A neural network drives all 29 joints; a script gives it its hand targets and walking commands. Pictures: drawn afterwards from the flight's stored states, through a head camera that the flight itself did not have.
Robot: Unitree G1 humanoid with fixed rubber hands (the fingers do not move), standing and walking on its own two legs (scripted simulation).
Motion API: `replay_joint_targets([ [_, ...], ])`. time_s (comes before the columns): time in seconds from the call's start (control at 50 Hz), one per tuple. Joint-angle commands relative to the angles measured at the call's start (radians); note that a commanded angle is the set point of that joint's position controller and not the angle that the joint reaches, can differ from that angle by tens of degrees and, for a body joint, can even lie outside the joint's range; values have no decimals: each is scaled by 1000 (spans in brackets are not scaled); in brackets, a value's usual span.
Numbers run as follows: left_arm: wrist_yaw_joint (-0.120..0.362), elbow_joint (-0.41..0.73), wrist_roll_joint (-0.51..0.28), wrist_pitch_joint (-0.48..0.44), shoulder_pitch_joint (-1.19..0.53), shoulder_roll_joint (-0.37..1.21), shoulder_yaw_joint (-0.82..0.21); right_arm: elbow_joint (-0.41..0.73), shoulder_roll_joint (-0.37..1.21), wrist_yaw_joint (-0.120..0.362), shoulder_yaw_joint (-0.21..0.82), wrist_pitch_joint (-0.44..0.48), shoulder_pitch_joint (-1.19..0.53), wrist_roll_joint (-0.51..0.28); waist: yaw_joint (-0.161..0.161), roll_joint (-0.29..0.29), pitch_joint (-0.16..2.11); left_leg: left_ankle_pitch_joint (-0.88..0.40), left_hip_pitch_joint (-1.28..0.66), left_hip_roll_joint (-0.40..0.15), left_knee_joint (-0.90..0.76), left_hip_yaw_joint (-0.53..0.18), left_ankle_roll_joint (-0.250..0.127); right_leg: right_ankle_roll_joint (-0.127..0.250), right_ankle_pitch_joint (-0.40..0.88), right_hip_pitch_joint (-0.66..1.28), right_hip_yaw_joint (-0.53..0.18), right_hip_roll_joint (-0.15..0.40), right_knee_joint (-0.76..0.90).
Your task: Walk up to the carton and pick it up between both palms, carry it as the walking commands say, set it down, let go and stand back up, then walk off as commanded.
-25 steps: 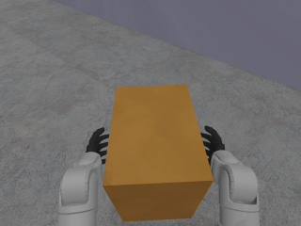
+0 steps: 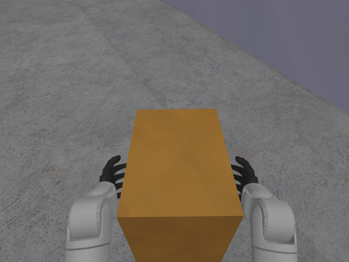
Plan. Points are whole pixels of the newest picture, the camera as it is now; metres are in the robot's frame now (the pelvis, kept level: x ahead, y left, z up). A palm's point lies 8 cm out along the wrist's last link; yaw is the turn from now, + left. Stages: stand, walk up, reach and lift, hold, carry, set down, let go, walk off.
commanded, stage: carry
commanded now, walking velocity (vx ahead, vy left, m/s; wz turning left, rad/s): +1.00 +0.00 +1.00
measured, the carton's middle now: (177, 187) +0.31 -0.03 -0.03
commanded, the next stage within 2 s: none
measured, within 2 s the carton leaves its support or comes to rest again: neither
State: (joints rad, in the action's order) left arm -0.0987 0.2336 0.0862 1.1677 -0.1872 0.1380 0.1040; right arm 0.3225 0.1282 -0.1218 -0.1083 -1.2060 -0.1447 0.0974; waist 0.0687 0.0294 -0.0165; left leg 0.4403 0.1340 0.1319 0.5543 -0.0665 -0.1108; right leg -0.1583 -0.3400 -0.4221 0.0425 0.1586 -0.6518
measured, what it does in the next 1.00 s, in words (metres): walks ahead, turning left: left foot, then right foot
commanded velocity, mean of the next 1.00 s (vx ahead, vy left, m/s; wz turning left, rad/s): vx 0.38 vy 0.00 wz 0.38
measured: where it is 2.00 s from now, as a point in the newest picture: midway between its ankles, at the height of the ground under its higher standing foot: (133, 158)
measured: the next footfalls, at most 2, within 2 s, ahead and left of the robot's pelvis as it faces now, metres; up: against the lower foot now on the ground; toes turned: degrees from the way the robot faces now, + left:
left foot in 0.30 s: +0.37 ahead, +0.05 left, +0.00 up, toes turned +26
right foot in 0.54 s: +0.75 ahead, -0.02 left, +0.01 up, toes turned +26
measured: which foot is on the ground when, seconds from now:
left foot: down 0.00-0.04, up 0.06-0.28, down 0.30-0.56, up 0.58-0.82, down 0.84-1.00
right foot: down 0.00-0.26, up 0.28-0.52, down 0.54-0.84, up 0.86-1.00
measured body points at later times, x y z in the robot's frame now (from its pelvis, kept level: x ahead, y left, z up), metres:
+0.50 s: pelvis +0.48 +0.05 +0.00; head +0.52 +0.05 +0.45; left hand +0.66 +0.30 +0.04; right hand +0.79 +0.04 +0.04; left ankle +0.34 +0.03 -0.72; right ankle +0.62 -0.08 -0.70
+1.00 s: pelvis +0.81 +0.20 +0.02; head +0.85 +0.25 +0.46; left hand +0.95 +0.49 +0.07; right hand +1.12 +0.25 +0.08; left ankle +0.81 +0.26 -0.72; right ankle +0.86 +0.07 -0.68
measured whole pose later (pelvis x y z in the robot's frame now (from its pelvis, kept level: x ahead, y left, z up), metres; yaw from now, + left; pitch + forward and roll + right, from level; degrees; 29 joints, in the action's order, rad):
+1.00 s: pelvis +0.81 +0.20 +0.02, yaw +38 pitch +4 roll -1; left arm -0.10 0.42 0.08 1.19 -0.17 0.14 0.11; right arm 0.43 0.13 -0.10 -0.06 -1.17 -0.15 0.10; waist 0.01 -0.02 -0.08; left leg 0.12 0.32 0.05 0.37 0.12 -0.11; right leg -0.08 -0.48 -0.39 0.08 0.06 -0.81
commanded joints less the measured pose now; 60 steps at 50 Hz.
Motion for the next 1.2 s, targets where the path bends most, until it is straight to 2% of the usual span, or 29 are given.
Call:
replay_joint_targets([
  [0.0, 191, 106, -329, -61, -431, 999, -657, 189, 882, 323, 800, 38, -687, -495, -157, -106, 494, -679, 280, -90, 289, 51, -6, 43, 56, 688, 50, -15, 304],
  [0.02, 190, 69, -312, -54, -412, 983, -648, 172, 888, 326, 809, 30, -670, -498, -146, -326, 475, -359, 465, -51, 485, 84, 22, 92, 208, 815, -266, 234, 355],
  [0.04, 192, 73, -313, -47, -391, 978, -642, 126, 888, 328, 807, 23, -615, -493, -144, -373, 422, -42, 655, -49, 648, 107, 53, 153, 583, 909, -356, 375, 277],
  [0.06, 190, 87, -322, -37, -394, 979, -652, 72, 884, 317, 780, 14, -553, -474, -140, -222, 398, 19, 706, -87, 690, 78, 57, 169, 747, 946, -285, 389, 235],
  [0.1, 217, 140, -381, -17, -444, 984, -683, 35, 911, 300, 755, 11, -515, -439, -133, -117, 304, -37, 776, -115, 633, 106, 61, 87, 1024, 949, -86, 335, 198],
  [0.16, 254, 136, -443, 7, -452, 954, -715, 14, 919, 268, 728, 16, -427, -359, -124, -215, 205, -61, 782, -77, 377, 225, 53, 48, 1240, 927, 79, 229, 256],
  [0.2, 277, 189, -475, 13, -495, 927, -720, 53, 937, 241, 732, 28, -396, -316, -74, -249, 260, -199, 314, 40, 52, 361, 33, 12, 1576, 683, 274, 128, 158],
  [0.24, 284, 230, -489, 13, -498, 927, -741, 72, 958, 220, 736, 39, -380, -301, -35, -346, 376, -293, -180, 96, 64, 423, -26, 11, 1749, 421, 319, 155, -233],
  [0.28, 300, 143, -468, 32, -528, 927, -739, 88, 922, 207, 738, 31, -493, -320, -33, -47, 265, -350, -445, -128, 5, 12, -158, 33, -22, -139, 206, -28, -730],
  [0.3, 307, 80, -465, 34, -487, 915, -733, 56, 883, 211, 732, 25, -466, -300, -45, 43, 284, -570, -419, -282, -17, -376, -275, 33, -157, -238, 99, -85, -887],
  [0.32, 303, 40, -461, 36, -471, 909, -699, 26, 869, 217, 739, 12, -470, -321, -52, 67, 345, -428, -475, -390, -125, -657, -358, 39, -180, -350, -72, -73, -939],
  [0.34, 292, 76, -453, 25, -510, 889, -689, 24, 894, 226, 749, 5, -500, -351, -52, -15, 301, -390, -409, -426, -211, -671, -333, 29, -169, -371, -174, -24, -894],
  [0.4, 263, 170, -422, -4, -496, 894, -671, 93, 933, 246, 766, 13, -606, -412, -74, -110, 201, -616, -182, -402, -195, -412, -177, 2, -232, -336, -143, 83, -473],
  [0.48, 215, 242, -386, -40, -411, 898, -702, 169, 918, 252, 777, 43, -512, -429, -71, 73, 344, -1223, -57, -146, -49, 12, 4, 25, 201, 183, 197, -179, 171],
  [0.52, 200, 340, -381, -49, -392, 904, -744, 264, 890, 255, 787, 59, -503, -447, -120, -12, 508, -1019, 98, -49, 279, 140, 45, 49, 538, 567, 263, -152, 283],
  [0.54, 191, 352, -355, -44, -357, 880, -733, 283, 859, 264, 782, 51, -499, -447, -135, -148, 564, -519, 234, -20, 451, 161, 75, 86, 961, 742, 71, 38, 282],
  [0.56, 191, 231, -309, -27, -261, 874, -695, 266, 854, 267, 803, 33, -501, -448, -133, -386, 592, -62, 408, 58, 634, 139, 109, 225, 1527, 901, -157, 199, 201],
  [0.58, 198, 247, -321, -18, -254, 870, -717, 215, 890, 259, 822, 22, -403, -427, -122, -326, 575, -5, 567, 2, 676, 49, 117, 266, 1595, 1020, -180, 237, 165],
  [0.68, 232, 310, -391, -16, -352, 868, -770, 199, 901, 250, 776, 41, -354, -387, -113, -167, 354, -16, 681, -130, 208, 41, 132, 228, 1293, 898, -125, 218, 251],
  [0.78, 249, 357, -440, 6, -357, 814, -805, 200, 866, 218, 753, 44, -245, -326, -59, -127, 389, -682, -117, -64, -200, 231, 100, 115, 949, 341, 198, 47, 118],
  [0.8, 254, 347, -440, 13, -364, 811, -802, 214, 858, 219, 751, 43, -277, -319, -50, -92, 401, -858, -218, -159, -182, 159, 60, 93, 776, 234, 191, 23, 17],
  [0.84, 266, 285, -425, 20, -409, 810, -774, 129, 852, 229, 720, 32, -265, -301, -21, 151, 379, -1684, -408, -498, -97, -166, -136, 65, -239, -57, 141, -168, -410],
  [0.86, 266, 281, -414, 11, -382, 816, -783, 128, 849, 231, 714, 35, -267, -318, -29, 119, 431, -1645, -464, -520, -73, -191, -175, 75, -285, -132, 13, -143, -472],
  [0.9, 258, 260, -402, 14, -375, 835, -750, 167, 862, 240, 725, 35, -360, -352, -52, 61, 462, -1337, -376, -468, -154, -139, -166, 72, -227, -117, -47, -64, -371],
  [1.04, 212, 310, -361, 0, -315, 865, -739, 250, 875, 267, 805, 40, -411, -418, -60, 89, 478, -1057, -254, -332, -130, 57, -35, 109, 98, 138, 100, -106, 129],
  [1.08, 212, 343, -355, 9, -316, 852, -738, 257, 870, 273, 817, 30, -403, -419, -70, 67, 447, -848, -206, -261, -89, 102, 18, 117, 356, 225, 138, -87, 316],
  [1.12, 224, 358, -366, 24, -337, 820, -726, 221, 879, 271, 808, 18, -376, -402, -65, -38, 455, -494, -24, -216, -30, 118, 67, 152, 797, 409, 60, 71, 263],
  [1.14, 231, 278, -346, 28, -301, 803, -713, 219, 871, 269, 828, 5, -407, -403, -63, -173, 427, -301, 22, -182, -46, 109, 103, 228, 959, 425, 10, 122, 207],
  [1.18, 242, 248, -356, 36, -328, 823, -713, 218, 881, 264, 825, 1, -433, -412, -70, -187, 416, -239, 78, -182, -19, 81, 133, 259, 1071, 470, -38, 156, 201],
])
